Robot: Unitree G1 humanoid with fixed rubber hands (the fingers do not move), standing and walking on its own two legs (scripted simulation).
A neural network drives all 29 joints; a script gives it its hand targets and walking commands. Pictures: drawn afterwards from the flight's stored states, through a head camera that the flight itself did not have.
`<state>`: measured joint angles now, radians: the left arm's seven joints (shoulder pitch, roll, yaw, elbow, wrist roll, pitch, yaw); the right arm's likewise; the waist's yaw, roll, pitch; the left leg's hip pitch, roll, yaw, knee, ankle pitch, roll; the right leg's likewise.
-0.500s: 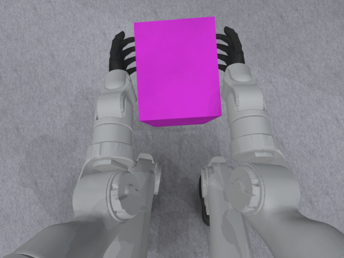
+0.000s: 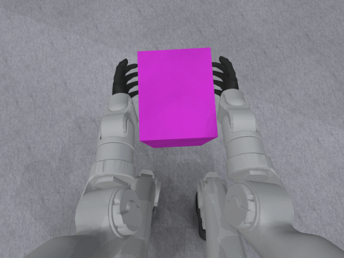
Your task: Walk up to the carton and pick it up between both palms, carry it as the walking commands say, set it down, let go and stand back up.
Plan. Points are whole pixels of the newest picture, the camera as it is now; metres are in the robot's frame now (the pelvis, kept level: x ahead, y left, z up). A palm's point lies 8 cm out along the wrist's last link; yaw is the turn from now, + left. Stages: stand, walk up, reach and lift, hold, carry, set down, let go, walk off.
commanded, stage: reach and lift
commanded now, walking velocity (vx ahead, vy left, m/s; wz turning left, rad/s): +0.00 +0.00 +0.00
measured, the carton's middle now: (175, 108) +0.45 +0.02 -0.12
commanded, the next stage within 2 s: none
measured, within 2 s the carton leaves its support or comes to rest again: neither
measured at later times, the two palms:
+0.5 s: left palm (112, 90) +0.43 +0.14 +0.03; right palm (238, 87) +0.45 -0.10 +0.02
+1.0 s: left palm (98, 86) +0.41 +0.14 +0.09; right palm (252, 82) +0.43 -0.10 +0.09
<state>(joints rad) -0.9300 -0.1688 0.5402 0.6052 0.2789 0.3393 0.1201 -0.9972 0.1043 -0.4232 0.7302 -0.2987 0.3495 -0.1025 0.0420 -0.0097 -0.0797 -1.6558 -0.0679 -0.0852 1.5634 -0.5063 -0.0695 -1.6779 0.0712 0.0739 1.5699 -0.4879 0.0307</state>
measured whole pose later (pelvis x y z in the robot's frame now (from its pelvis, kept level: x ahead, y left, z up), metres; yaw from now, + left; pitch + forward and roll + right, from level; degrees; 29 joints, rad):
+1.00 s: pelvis +0.03 +0.00 +0.13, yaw +0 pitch +21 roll +1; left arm -0.63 -0.25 0.48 0.54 0.30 0.26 0.09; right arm -0.67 0.19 -0.37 0.64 -0.30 0.26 -0.10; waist 0.06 -0.02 -0.03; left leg -1.03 -0.04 -0.10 1.04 -0.39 -0.05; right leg -1.06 0.06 0.08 1.06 -0.37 0.01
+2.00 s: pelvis +0.06 +0.00 +0.21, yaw +0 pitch +0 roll +0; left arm -0.48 -0.23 0.34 0.52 0.32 0.52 0.09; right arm -0.46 0.22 -0.31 0.54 -0.32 0.50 -0.09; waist 0.07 0.01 0.02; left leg -0.28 -0.02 -0.11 0.49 -0.21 -0.03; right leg -0.29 0.03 0.09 0.50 -0.21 0.01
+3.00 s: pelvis +0.06 +0.01 +0.21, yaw +0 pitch -8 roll +0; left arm -0.51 -0.24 0.33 0.50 0.32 0.69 0.09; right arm -0.47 0.22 -0.31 0.46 -0.32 0.71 -0.09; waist 0.00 0.02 0.04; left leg -0.12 -0.02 -0.11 0.48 -0.23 -0.03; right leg -0.12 0.03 0.08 0.47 -0.21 0.01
